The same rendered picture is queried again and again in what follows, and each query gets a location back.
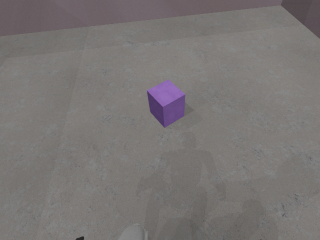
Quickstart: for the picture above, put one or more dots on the carton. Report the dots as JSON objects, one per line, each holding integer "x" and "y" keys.
{"x": 166, "y": 102}

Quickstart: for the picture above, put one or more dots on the robot left thigh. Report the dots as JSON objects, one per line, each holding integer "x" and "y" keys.
{"x": 134, "y": 232}

